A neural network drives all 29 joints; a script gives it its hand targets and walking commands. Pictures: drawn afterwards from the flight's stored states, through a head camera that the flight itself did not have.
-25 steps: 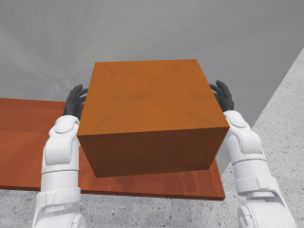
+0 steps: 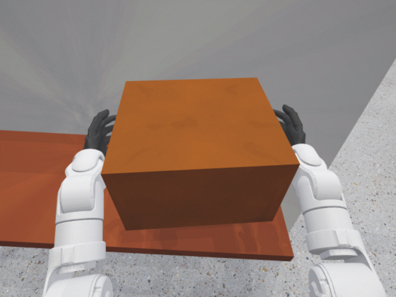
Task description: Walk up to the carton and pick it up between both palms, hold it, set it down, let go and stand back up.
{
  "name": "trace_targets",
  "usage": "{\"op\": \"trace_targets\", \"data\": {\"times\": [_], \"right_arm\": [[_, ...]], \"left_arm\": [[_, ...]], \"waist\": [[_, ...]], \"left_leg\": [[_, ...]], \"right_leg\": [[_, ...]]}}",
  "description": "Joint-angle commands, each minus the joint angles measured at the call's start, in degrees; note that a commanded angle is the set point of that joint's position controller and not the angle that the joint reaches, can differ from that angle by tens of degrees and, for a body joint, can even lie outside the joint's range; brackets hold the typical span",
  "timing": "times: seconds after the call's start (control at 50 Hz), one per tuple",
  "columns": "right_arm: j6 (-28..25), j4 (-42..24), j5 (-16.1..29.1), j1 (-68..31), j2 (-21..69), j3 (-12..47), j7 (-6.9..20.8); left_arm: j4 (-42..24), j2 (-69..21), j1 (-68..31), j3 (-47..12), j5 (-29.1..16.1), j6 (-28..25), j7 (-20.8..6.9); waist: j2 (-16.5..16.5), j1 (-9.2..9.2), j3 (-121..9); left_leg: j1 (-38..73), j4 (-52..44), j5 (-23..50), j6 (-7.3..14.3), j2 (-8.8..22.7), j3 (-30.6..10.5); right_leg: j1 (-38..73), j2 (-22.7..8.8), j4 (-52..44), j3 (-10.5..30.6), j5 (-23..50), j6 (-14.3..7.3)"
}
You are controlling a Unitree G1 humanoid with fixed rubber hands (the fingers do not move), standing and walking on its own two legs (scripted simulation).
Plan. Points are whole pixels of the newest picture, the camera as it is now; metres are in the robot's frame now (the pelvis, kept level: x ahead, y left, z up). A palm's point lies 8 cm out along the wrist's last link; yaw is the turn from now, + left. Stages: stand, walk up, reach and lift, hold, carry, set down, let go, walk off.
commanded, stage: hold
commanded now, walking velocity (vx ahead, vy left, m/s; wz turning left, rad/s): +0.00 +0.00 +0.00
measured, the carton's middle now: (196, 148) +0.38 +0.00 +0.15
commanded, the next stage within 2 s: none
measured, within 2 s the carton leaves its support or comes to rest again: neither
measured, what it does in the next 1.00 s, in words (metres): stands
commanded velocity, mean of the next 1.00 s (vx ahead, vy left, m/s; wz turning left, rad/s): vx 0.00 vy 0.00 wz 0.00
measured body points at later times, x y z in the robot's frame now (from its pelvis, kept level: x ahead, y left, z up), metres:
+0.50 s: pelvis +0.00 +0.00 +0.00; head -0.03 +0.02 +0.45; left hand +0.37 +0.20 +0.16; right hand +0.38 -0.19 +0.17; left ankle +0.02 +0.12 -0.75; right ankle +0.01 -0.12 -0.75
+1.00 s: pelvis +0.00 +0.00 +0.00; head -0.03 +0.01 +0.45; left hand +0.37 +0.20 +0.16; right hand +0.38 -0.19 +0.17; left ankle +0.02 +0.12 -0.75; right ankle +0.01 -0.12 -0.75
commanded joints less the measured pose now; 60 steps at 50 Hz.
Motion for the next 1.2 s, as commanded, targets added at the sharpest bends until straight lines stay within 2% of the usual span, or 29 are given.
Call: {"op": "trace_targets", "data": {"times": [0.0,0.02,0.04,0.12,0.18,0.2,0.22,0.24,0.28,0.3,0.32,0.36,0.38,0.4,0.46,0.5,0.6,0.62,0.68,0.7,0.72,0.76,0.86,0.88,0.96,1.06,1.08,1.14,1.18], "right_arm": [[-4.09,-17.08,4.08,-43.15,34.11,24.1,7.22],[-3.99,-15.58,4.01,-41.87,34.16,23.55,7.37],[-4.35,-17.09,4.45,-43.63,34.24,24.35,7.5],[-4.53,-16.08,4.17,-43.83,34.82,24.68,6.95],[-4.58,-14.8,3.5,-43.92,34.48,23.6,6.93],[-4.65,-14.95,4.27,-42.89,34.72,24.45,7.01],[-4.48,-14.14,4.41,-40.93,34.26,24.02,6.98],[-4.9,-17.03,5.4,-42.47,34.01,25.22,7.02],[-4.34,-16.62,5.4,-39.95,33.13,25.29,6.53],[-3.98,-15.77,5.36,-39.57,32.47,24.48,6.4],[-4.26,-16.81,5.13,-40.86,32.62,24.92,6.5],[-4.97,-20.34,5.2,-41.86,33.53,25.56,6.43],[-4.36,-17.69,5.14,-39.83,32.69,24.5,6.41],[-4.13,-17.45,4.87,-41.51,32.68,24.71,6.61],[-4.54,-20.33,6.04,-40.3,32.49,25.42,6.69],[-4.8,-23.06,7.4,-40.49,32.56,27.28,6.66],[-3.09,-16.91,4.16,-39.78,31.63,23.81,6.89],[-3.25,-17.35,4.48,-39.37,32.0,23.83,6.79],[-3.18,-17.64,4.75,-40.04,32.49,24.18,6.53],[-4.21,-22.28,5.76,-42.31,33.87,25.64,6.5],[-3.58,-19.46,5.33,-40.89,32.39,24.56,6.45],[-3.54,-17.02,4.78,-41.82,32.09,24.12,7.03],[-4.63,-19.78,4.99,-44.32,34.37,25.57,7.24],[-4.28,-18.66,4.71,-42.63,34.31,25.43,6.86],[-3.95,-14.96,3.67,-43.06,33.36,23.61,7.11],[-4.52,-18.52,5.89,-41.65,33.3,25.44,6.45],[-4.45,-18.86,6.04,-41.25,32.78,25.9,6.38],[-3.64,-14.91,4.46,-40.26,32.07,23.64,6.57],[-4.21,-16.92,4.41,-40.91,33.25,24.36,6.82]], "left_arm": [[-11.49,-30.33,-43.87,-30.35,-8.79,-4.12,-7.47],[-12.02,-30.29,-44.85,-30.99,-8.72,-4.29,-7.18],[-10.35,-30.49,-43.8,-30.54,-8.58,-3.91,-7.08],[-8.18,-29.88,-42.97,-29.8,-8.24,-4.39,-7.49],[-7.84,-30.19,-44.4,-29.85,-8.49,-4.68,-7.66],[-9.83,-30.55,-43.88,-30.09,-8.82,-4.89,-7.45],[-12.67,-30.91,-45.3,-31.48,-9.23,-5.31,-7.19],[-13.04,-30.55,-44.42,-31.89,-9.4,-5.02,-6.96],[-12.97,-29.83,-41.85,-31.11,-9.12,-4.72,-7.15],[-12.49,-29.12,-42.4,-30.61,-8.89,-4.54,-7.5],[-11.14,-28.76,-41.52,-29.65,-8.05,-4.23,-7.8],[-12.99,-29.9,-41.43,-31.01,-8.93,-4.76,-7.83],[-13.13,-28.99,-41.82,-30.96,-8.58,-4.83,-7.55],[-11.14,-28.79,-41.7,-29.99,-8.17,-4.33,-7.62],[-16.26,-30.15,-42.42,-33.27,-9.86,-4.7,-6.68],[-17.98,-30.26,-41.51,-34.04,-10.17,-4.72,-6.33],[-10.71,-28.09,-39.62,-29.01,-7.3,-2.72,-7.73],[-12.72,-29.36,-40.57,-30.16,-7.67,-2.85,-7.94],[-12.7,-29.21,-41.67,-30.17,-7.6,-3.24,-7.97],[-15.49,-30.49,-42.38,-31.95,-9.16,-3.74,-7.76],[-13.41,-29.29,-42.47,-31.57,-8.9,-3.94,-7.54],[-10.65,-29.37,-42.06,-29.9,-7.84,-3.6,-7.5],[-11.24,-30.34,-43.51,-30.88,-9.46,-4.67,-7.22],[-10.31,-29.77,-42.75,-31.05,-9.38,-4.6,-7.35],[-7.35,-29.79,-43.18,-28.83,-7.48,-3.68,-7.8],[-14.0,-30.15,-43.7,-32.51,-9.69,-4.96,-7.1],[-12.62,-29.63,-41.86,-31.92,-9.2,-4.55,-7.08],[-10.41,-28.62,-41.78,-28.8,-7.28,-3.85,-7.86],[-12.2,-29.38,-42.49,-29.76,-7.83,-4.12,-8.03]], "waist": [[1.09,0.42,-23.56],[2.53,-0.19,-22.45],[2.84,0.75,-22.74],[1.53,0.56,-22.31],[1.91,0.07,-22.64],[1.81,0.31,-23.75],[3.77,-0.91,-24.17],[3.84,-0.17,-26.21],[2.06,-1.18,-24.6],[2.45,-1.47,-23.33],[2.14,-0.11,-22.19],[2.18,-0.53,-25.96],[3.49,-1.05,-23.33],[2.13,-0.07,-21.48],[4.02,-0.83,-25.24],[4.29,-0.09,-28.39],[0.87,0.15,-18.7],[2.3,-0.75,-21.19],[3.01,-0.67,-21.84],[3.21,-0.35,-26.1],[3.65,-1.03,-23.37],[2.48,0.21,-21.3],[0.09,0.84,-24.58],[0.76,-0.27,-24.1],[1.85,0.44,-20.4],[3.34,-0.95,-26.7],[3.18,-0.43,-25.71],[1.62,-0.67,-20.01],[2.1,-0.34,-21.95]], "left_leg": [[8.46,-0.81,8.37,-0.66,-2.96,1.8],[8.69,-0.87,8.88,-1.11,-2.7,1.4],[8.7,-0.47,9.57,-1.1,-2.85,1.46],[7.6,-0.54,8.49,-0.21,-3.24,1.68],[7.77,-0.97,7.48,-0.38,-2.97,1.68],[8.36,-0.64,9.69,-0.44,-3.0,1.58],[9.89,-0.09,12.42,-1.71,-2.87,1.41],[11.23,0.95,15.5,-2.07,-3.03,1.38],[11.83,1.49,17.46,-1.97,-3.09,1.04],[10.74,0.81,15.06,-1.95,-3.13,1.04],[9.75,0.58,14.33,-1.63,-3.28,1.29],[9.85,1.07,14.95,-1.55,-3.32,1.16],[9.78,0.67,14.82,-1.99,-3.2,1.06],[9.0,0.21,12.83,-1.54,-3.1,1.47],[11.66,1.88,18.36,-2.75,-2.86,0.77],[13.13,2.75,20.87,-2.97,-2.9,0.75],[8.09,-0.9,9.66,-0.93,-2.93,1.71],[8.85,-0.5,11.26,-1.63,-2.82,1.5],[9.38,0.12,12.65,-1.8,-3.12,1.67],[10.16,1.28,15.34,-2.02,-3.2,1.3],[10.21,1.02,14.4,-2.29,-3.2,1.24],[8.54,-0.52,9.51,-1.38,-2.95,1.44],[9.03,0.04,10.95,-0.39,-3.0,1.41],[9.09,0.05,10.47,-0.5,-3.11,1.53],[7.22,-1.39,7.04,-0.4,-3.01,1.68],[11.94,1.78,17.29,-2.18,-3.01,0.8],[12.22,1.97,17.66,-2.09,-3.21,0.87],[8.7,-0.87,9.88,-1.14,-3.17,1.43],[8.51,-0.65,10.44,-1.26,-3.08,1.56]], "right_leg": [[4.31,2.3,-0.43,-1.18,9.62,1.2],[3.91,2.24,-0.31,-1.27,9.73,0.92],[4.34,2.16,-0.45,-1.1,9.75,0.85],[5.39,1.8,0.01,-0.68,12.61,1.44],[4.75,2.04,-0.41,-1.18,9.27,1.28],[5.5,2.29,-0.18,-1.02,10.71,1.09],[4.95,2.44,0.28,-1.03,12.98,0.94],[5.79,2.72,0.44,-1.21,15.26,1.2],[6.34,2.78,0.33,-1.24,18.53,1.67],[6.14,2.51,-0.01,-1.21,16.74,1.7],[6.42,2.4,-0.05,-1.15,15.99,1.6],[7.68,2.49,0.51,-1.2,16.84,1.44],[6.43,2.4,0.37,-1.18,15.67,1.24],[5.68,2.31,-0.16,-1.25,13.41,1.33],[5.64,3.03,0.7,-1.67,16.7,0.98],[6.4,3.1,1.28,-1.46,19.85,1.23],[4.84,2.15,-1.01,-0.86,11.29,0.88],[6.34,2.16,-0.2,-0.93,13.85,0.94],[6.59,2.18,0.19,-1.04,15.67,1.28],[7.72,2.46,0.92,-1.2,17.79,1.36],[6.4,2.53,0.58,-1.1,16.59,1.2],[4.46,2.34,-0.55,-1.29,10.27,1.01],[5.45,2.57,-0.16,-1.18,12.76,1.26],[5.44,2.31,-0.13,-0.7,13.5,1.4],[4.51,2.03,-1.09,-0.99,8.13,0.78],[6.45,2.85,0.94,-1.25,18.03,1.31],[6.2,2.8,0.62,-1.43,18.07,1.32],[5.03,2.07,-0.73,-1.07,11.8,1.37],[6.22,2.04,-0.13,-1.19,12.69,1.26]]}}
